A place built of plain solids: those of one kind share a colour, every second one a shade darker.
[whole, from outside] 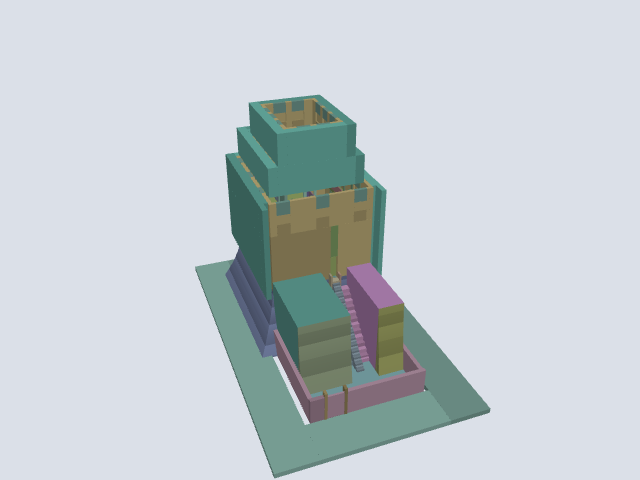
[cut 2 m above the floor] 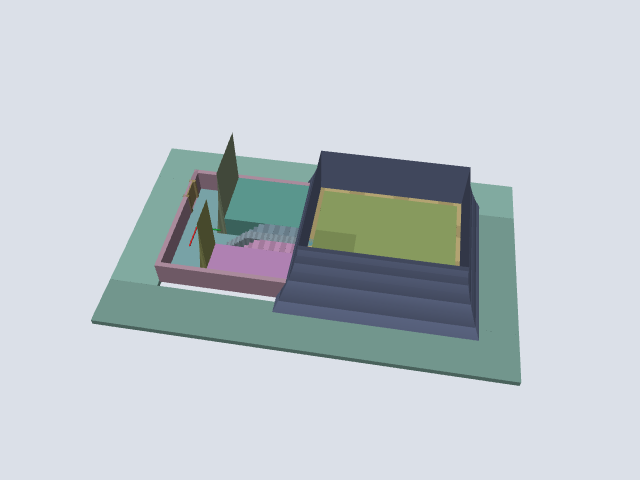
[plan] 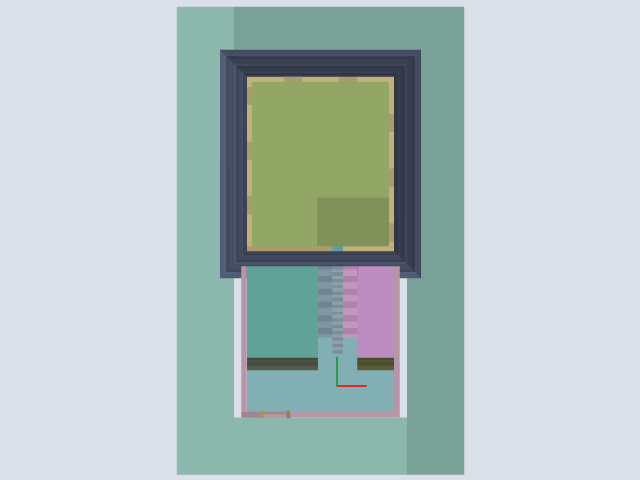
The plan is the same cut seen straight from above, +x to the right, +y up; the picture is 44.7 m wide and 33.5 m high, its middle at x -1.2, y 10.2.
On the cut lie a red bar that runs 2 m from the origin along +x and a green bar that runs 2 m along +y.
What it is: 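A castle tower; a broad house of two floors, an attic in its roof, a lookout on its ridge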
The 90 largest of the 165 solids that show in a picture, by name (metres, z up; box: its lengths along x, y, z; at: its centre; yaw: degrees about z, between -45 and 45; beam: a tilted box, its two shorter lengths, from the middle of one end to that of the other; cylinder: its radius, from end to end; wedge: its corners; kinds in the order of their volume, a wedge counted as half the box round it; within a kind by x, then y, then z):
{
 "floor_storey_1": {"box": [2.24, 3.39, 6.83], "at": [-4.82, 11.46, 2.86]},
 "floor_storey_2": {"box": [5.57, 11.46, 0.3], "at": [-3.16, 15.5, 12.36]},
 "floor_storey_3": {"box": [2.33, 3.39, 6.83], "at": [-2.54, 11.46, 2.86]},
 "floor_storey_4": {"box": [9.55, 8.08, 6.83], "at": [-1.17, 17.19, 2.86]},
 "floor_storey_5": {"box": [5.0, 3.39, 6.83], "at": [1.11, 11.46, 2.86]},
 "wall_fill_storey_1": {"box": [0.5, 1.3, 6.23], "at": [-6.95, 9.16, 9.09]},
 "wall_fill_storey_2": {"box": [0.5, 1.3, 3.34], "at": [-6.95, 9.16, 13.88]},
 "wall_fill_storey_3": {"box": [0.9, 12.68, 6.23], "at": [-6.75, 16.15, 9.09]},
 "wall_fill_storey_4": {"box": [0.9, 12.68, 3.34], "at": [-6.75, 16.15, 13.88]},
 "wall_fill_storey_5": {"box": [0.9, 11.35, 2.88], "at": [-5.44, 16.45, 16.99]},
 "wall_fill_storey_6": {"box": [0.9, 9.44, 3.12], "at": [-4.48, 15.5, 19.98]},
 "wall_fill_storey_7": {"box": [7.64, 0.9, 2.88], "at": [-1.17, 11.23, 16.99]},
 "wall_fill_storey_8": {"box": [5.73, 0.9, 3.12], "at": [-1.17, 11.23, 19.98]},
 "wall_fill_storey_9": {"box": [5.73, 0.9, 3.12], "at": [-1.17, 19.77, 19.98]},
 "wall_fill_storey_10": {"box": [0.9, 9.44, 3.12], "at": [2.15, 15.5, 19.98]},
 "wall_fill_storey_11": {"box": [0.9, 11.35, 2.88], "at": [3.1, 16.45, 16.99]},
 "wall_fill_storey_12": {"box": [0.9, 12.68, 6.23], "at": [4.42, 16.15, 9.09]},
 "wall_fill_storey_13": {"box": [0.9, 12.68, 3.34], "at": [4.42, 16.15, 13.88]},
 "wall_fill_storey_14": {"box": [0.5, 1.3, 6.23], "at": [4.62, 9.16, 9.09]},
 "wall_fill_storey_15": {"box": [0.5, 1.3, 3.34], "at": [4.62, 9.16, 13.88]},
 "wall_court_mass_right_1": {"box": [4.96, 7.43, 7.33], "at": [-3.82, 5.69, 3.56]},
 "wall_storey_1": {"box": [0.36, 2.58, 12.36], "at": [-6.12, 10.69, 6.03]},
 "wall_storey_2": {"box": [0.36, 2.58, 3.34], "at": [-6.12, 10.69, 13.88]},
 "wall_storey_3": {"box": [0.36, 1.3, 7.28], "at": [-6.12, 12.63, 3.49]},
 "wall_storey_4": {"box": [0.36, 2.52, 12.36], "at": [-6.12, 14.54, 6.03]},
 "wall_storey_5": {"box": [0.36, 2.52, 3.34], "at": [-6.12, 14.54, 13.88]},
 "wall_storey_6": {"box": [0.36, 1.3, 7.28], "at": [-6.12, 16.45, 3.49]},
 "wall_storey_7": {"box": [0.36, 2.52, 12.36], "at": [-6.12, 18.36, 6.03]},
 "wall_storey_8": {"box": [0.36, 1.3, 7.28], "at": [-6.12, 20.27, 3.49]},
 "wall_storey_9": {"box": [0.36, 0.67, 12.36], "at": [-6.12, 21.25, 6.03]},
 "wall_storey_10": {"box": [2.58, 0.36, 12.36], "at": [-5.01, 21.41, 6.03]},
 "wall_storey_11": {"box": [5.96, 0.36, 12.36], "at": [-3.32, 9.59, 6.03]},
 "wall_storey_12": {"box": [2.52, 0.36, 3.34], "at": [-3.08, 9.59, 13.88]},
 "wall_storey_13": {"box": [1.3, 0.36, 7.28], "at": [-3.08, 21.41, 3.49]},
 "wall_storey_14": {"box": [2.52, 0.36, 12.36], "at": [-1.17, 21.41, 6.03]},
 "wall_storey_15": {"box": [2.52, 0.36, 3.34], "at": [0.74, 9.59, 13.88]},
 "wall_storey_16": {"box": [1.3, 0.36, 7.28], "at": [0.74, 21.41, 3.49]},
 "wall_storey_17": {"box": [3.56, 0.36, 12.36], "at": [2.19, 9.59, 6.03]},
 "wall_storey_18": {"box": [2.58, 0.36, 12.36], "at": [2.68, 21.41, 6.03]},
 "wall_storey_19": {"box": [0.36, 0.67, 12.36], "at": [3.79, 9.74, 6.03]},
 "wall_storey_20": {"box": [0.36, 2.58, 3.34], "at": [3.79, 10.69, 13.88]},
 "wall_storey_21": {"box": [0.36, 1.3, 7.28], "at": [3.79, 10.72, 3.49]},
 "wall_storey_22": {"box": [0.36, 2.52, 12.36], "at": [3.79, 12.63, 6.03]},
 "wall_storey_23": {"box": [0.36, 1.3, 7.28], "at": [3.79, 14.54, 3.49]},
 "wall_storey_24": {"box": [0.36, 2.52, 12.36], "at": [3.79, 16.45, 6.03]},
 "wall_storey_25": {"box": [0.36, 1.3, 7.28], "at": [3.79, 18.36, 3.49]},
 "wall_storey_26": {"box": [0.36, 2.58, 12.36], "at": [3.79, 20.3, 6.03]},
 "ground_garden_1": {"box": [4.0, 32.67, 0.5], "at": [-9.2, 10.15, -0.27]},
 "ground_garden_2": {"box": [12.07, 4.0, 0.5], "at": [-1.17, -4.18, -0.27]},
 "ground_garden_3": {"box": [12.07, 4.0, 0.5], "at": [-1.17, 24.49, -0.27]},
 "ground_garden_4": {"box": [4.0, 32.67, 0.5], "at": [6.87, 10.15, -0.27]},
 "base_stones_1": {"wedge": [[-8.19, 7.52, -0.25], [-8.19, 7.52, 0.0], [-8.19, 23.47, -0.25], [-8.19, 23.47, 0.0], [-7.74, 7.97, -0.25], [-7.74, 7.97, 1.0], [-7.74, 23.03, -0.25], [-7.74, 23.03, 1.0]]},
 "base_stones_2": {"wedge": [[-8.19, 7.52, -0.25], [-8.19, 7.52, 0.0], [-7.74, 7.97, -0.25], [-7.74, 7.97, 1.0], [5.41, 7.97, -0.25], [5.41, 7.97, 1.0], [5.85, 7.52, -0.25], [5.85, 7.52, 0.0]]},
 "base_stones_3": {"wedge": [[-8.19, 23.47, -0.25], [-8.19, 23.47, 0.0], [-7.74, 23.03, -0.25], [-7.74, 23.03, 1.0], [5.41, 23.03, -0.25], [5.41, 23.03, 1.0], [5.85, 23.47, -0.25], [5.85, 23.47, 0.0]]},
 "base_stones_4": {"wedge": [[-7.74, 7.97, -0.25], [-7.74, 7.97, 1.0], [-7.74, 23.03, -0.25], [-7.74, 23.03, 1.0], [-7.36, 8.35, -0.25], [-7.36, 8.35, 1.96], [-7.36, 22.65, -0.25], [-7.36, 22.65, 1.96]]},
 "base_stones_5": {"wedge": [[-7.74, 7.97, -0.25], [-7.74, 7.97, 1.0], [-7.36, 8.35, -0.25], [-7.36, 8.35, 1.96], [5.03, 8.35, -0.25], [5.03, 8.35, 1.96], [5.41, 7.97, -0.25], [5.41, 7.97, 1.0]]},
 "base_stones_6": {"wedge": [[-7.74, 23.03, -0.25], [-7.74, 23.03, 1.0], [-7.36, 22.65, -0.25], [-7.36, 22.65, 1.96], [5.03, 22.65, -0.25], [5.03, 22.65, 1.96], [5.41, 23.03, -0.25], [5.41, 23.03, 1.0]]},
 "base_stones_7": {"wedge": [[-7.36, 8.35, -0.25], [-7.36, 8.35, 1.96], [-7.36, 22.65, -0.25], [-7.36, 22.65, 1.96], [-7.04, 8.67, -0.25], [-7.04, 8.67, 2.87], [-7.04, 22.32, -0.25], [-7.04, 22.32, 2.87]]},
 "base_stones_8": {"wedge": [[-7.36, 8.35, -0.25], [-7.36, 8.35, 1.96], [-7.04, 8.67, -0.25], [-7.04, 8.67, 2.87], [4.7, 8.67, -0.25], [4.7, 8.67, 2.87], [5.03, 8.35, -0.25], [5.03, 8.35, 1.96]]},
 "base_stones_9": {"wedge": [[-7.36, 22.65, -0.25], [-7.36, 22.65, 1.96], [-7.04, 22.32, -0.25], [-7.04, 22.32, 2.87], [4.7, 22.32, -0.25], [4.7, 22.32, 2.87], [5.03, 22.65, -0.25], [5.03, 22.65, 1.96]]},
 "base_stones_10": {"wedge": [[-7.04, 8.67, -0.25], [-7.04, 8.67, 2.87], [-7.04, 22.32, -0.25], [-7.04, 22.32, 2.87], [-6.77, 8.94, -0.25], [-6.77, 8.94, 3.73], [-6.77, 22.06, -0.25], [-6.77, 22.06, 3.73]]},
 "base_stones_11": {"wedge": [[-7.04, 8.67, -0.25], [-7.04, 8.67, 2.87], [-6.77, 8.94, -0.25], [-6.77, 8.94, 3.73], [4.44, 8.94, -0.25], [4.44, 8.94, 3.73], [4.7, 8.67, -0.25], [4.7, 8.67, 2.87]]},
 "base_stones_12": {"wedge": [[-7.04, 22.32, -0.25], [-7.04, 22.32, 2.87], [-6.77, 22.06, -0.25], [-6.77, 22.06, 3.73], [4.44, 22.06, -0.25], [4.44, 22.06, 3.73], [4.7, 22.32, -0.25], [4.7, 22.32, 2.87]]},
 "base_stones_13": {"wedge": [[-6.77, 8.94, -0.25], [-6.77, 8.94, 3.73], [-6.77, 22.06, -0.25], [-6.77, 22.06, 3.73], [-6.57, 9.14, -0.25], [-6.57, 9.14, 4.52], [-6.57, 21.85, -0.25], [-6.57, 21.85, 4.52]]},
 "base_stones_14": {"wedge": [[-6.77, 8.94, -0.25], [-6.77, 8.94, 3.73], [-6.57, 9.14, -0.25], [-6.57, 9.14, 4.52], [4.23, 9.14, -0.25], [4.23, 9.14, 4.52], [4.44, 8.94, -0.25], [4.44, 8.94, 3.73]]},
 "base_stones_15": {"wedge": [[-6.77, 22.06, -0.25], [-6.77, 22.06, 3.73], [-6.57, 21.85, -0.25], [-6.57, 21.85, 4.52], [4.23, 21.85, -0.25], [4.23, 21.85, 4.52], [4.44, 22.06, -0.25], [4.44, 22.06, 3.73]]},
 "base_stones_16": {"wedge": [[-6.57, 9.14, -0.25], [-6.57, 9.14, 4.52], [-6.57, 21.85, -0.25], [-6.57, 21.85, 4.52], [-6.42, 9.29, -0.25], [-6.42, 9.29, 5.24], [-6.42, 21.7, -0.25], [-6.42, 21.7, 5.24]]},
 "base_stones_17": {"wedge": [[-6.57, 9.14, -0.25], [-6.57, 9.14, 4.52], [-6.42, 9.29, -0.25], [-6.42, 9.29, 5.24], [4.09, 9.29, -0.25], [4.09, 9.29, 5.24], [4.23, 9.14, -0.25], [4.23, 9.14, 4.52]]},
 "base_stones_18": {"wedge": [[-6.57, 21.85, -0.25], [-6.57, 21.85, 4.52], [-6.42, 21.7, -0.25], [-6.42, 21.7, 5.24], [4.09, 21.7, -0.25], [4.09, 21.7, 5.24], [4.23, 21.85, -0.25], [4.23, 21.85, 4.52]]},
 "base_stones_19": {"wedge": [[-6.42, 9.29, -0.25], [-6.42, 9.29, 5.24], [-6.42, 21.7, -0.25], [-6.42, 21.7, 5.24], [-6.33, 9.38, -0.25], [-6.33, 9.38, 5.86], [-6.33, 21.62, -0.25], [-6.33, 21.62, 5.86]]},
 "base_stones_20": {"wedge": [[-6.42, 9.29, -0.25], [-6.42, 9.29, 5.24], [-6.33, 9.38, -0.25], [-6.33, 9.38, 5.86], [4.0, 9.38, -0.25], [4.0, 9.38, 5.86], [4.09, 9.29, -0.25], [4.09, 9.29, 5.24]]},
 "base_stones_21": {"wedge": [[-6.42, 21.7, -0.25], [-6.42, 21.7, 5.24], [-6.33, 21.62, -0.25], [-6.33, 21.62, 5.86], [4.0, 21.62, -0.25], [4.0, 21.62, 5.86], [4.09, 21.7, -0.25], [4.09, 21.7, 5.24]]},
 "base_stones_22": {"wedge": [[4.0, 9.38, -0.25], [4.0, 9.38, 5.86], [4.0, 21.62, -0.25], [4.0, 21.62, 5.86], [4.09, 9.29, -0.25], [4.09, 9.29, 5.24], [4.09, 21.7, -0.25], [4.09, 21.7, 5.24]]},
 "base_stones_23": {"wedge": [[4.09, 9.29, -0.25], [4.09, 9.29, 5.24], [4.09, 21.7, -0.25], [4.09, 21.7, 5.24], [4.23, 9.14, -0.25], [4.23, 9.14, 4.52], [4.23, 21.85, -0.25], [4.23, 21.85, 4.52]]},
 "base_stones_24": {"wedge": [[4.23, 9.14, -0.25], [4.23, 9.14, 4.52], [4.23, 21.85, -0.25], [4.23, 21.85, 4.52], [4.44, 8.94, -0.25], [4.44, 8.94, 3.73], [4.44, 22.06, -0.25], [4.44, 22.06, 3.73]]},
 "base_stones_25": {"wedge": [[4.44, 8.94, -0.25], [4.44, 8.94, 3.73], [4.44, 22.06, -0.25], [4.44, 22.06, 3.73], [4.7, 8.67, -0.25], [4.7, 8.67, 2.87], [4.7, 22.32, -0.25], [4.7, 22.32, 2.87]]},
 "base_stones_26": {"wedge": [[4.7, 8.67, -0.25], [4.7, 8.67, 2.87], [4.7, 22.32, -0.25], [4.7, 22.32, 2.87], [5.03, 8.35, -0.25], [5.03, 8.35, 1.96], [5.03, 22.65, -0.25], [5.03, 22.65, 1.96]]},
 "base_stones_27": {"wedge": [[5.03, 8.35, -0.25], [5.03, 8.35, 1.96], [5.03, 22.65, -0.25], [5.03, 22.65, 1.96], [5.41, 7.97, -0.25], [5.41, 7.97, 1.0], [5.41, 23.03, -0.25], [5.41, 23.03, 1.0]]},
 "base_stones_28": {"wedge": [[5.41, 7.97, -0.25], [5.41, 7.97, 1.0], [5.41, 23.03, -0.25], [5.41, 23.03, 1.0], [5.85, 7.52, -0.25], [5.85, 7.52, 0.0], [5.85, 23.47, -0.25], [5.85, 23.47, 0.0]]},
 "wall_court_mass_left_1": {"box": [2.56, 7.43, 7.33], "at": [2.69, 5.69, 3.56]},
 "floor_court_1": {"box": [10.27, 11.19, 0.55], "at": [-1.17, 3.81, -0.28]},
 "wall_court_1": {"box": [0.4, 11.59, 2.45], "at": [-6.5, 3.61, 1.07]},
 "wall_court_2": {"box": [7.64, 0.4, 2.65], "at": [0.55, -1.98, 1.17]},
 "wall_court_3": {"box": [0.4, 11.59, 2.45], "at": [4.17, 3.61, 1.07]},
 "terrace_left_1": {"box": [1.0, 0.45, 4.63], "at": [0.91, 7.92, 2.06]},
 "terrace_left_2": {"box": [1.0, 0.45, 5.05], "at": [0.91, 8.36, 2.27]},
 "terrace_left_3": {"box": [1.0, 0.82, 5.47], "at": [0.91, 9.0, 2.48]},
 "base_stones_mass_right_1": {"wedge": [[-6.3, 1.43, -0.25], [-6.3, 1.43, 1.91], [-6.3, 1.67, -0.25], [-6.3, 1.67, 3.66], [-1.34, 1.43, -0.25], [-1.34, 1.43, 1.91], [-1.34, 1.67, -0.25], [-1.34, 1.67, 3.66]]},
 "base_stones_mass_right_2": {"wedge": [[-6.3, 1.67, -0.25], [-6.3, 1.67, 3.66], [-6.3, 1.84, -0.25], [-6.3, 1.84, 5.19], [-1.34, 1.67, -0.25], [-1.34, 1.67, 3.66], [-1.34, 1.84, -0.25], [-1.34, 1.84, 5.19]]},
 "terrace_right_1": {"box": [1.0, 0.45, 5.05], "at": [-0.84, 8.36, 2.27]}
}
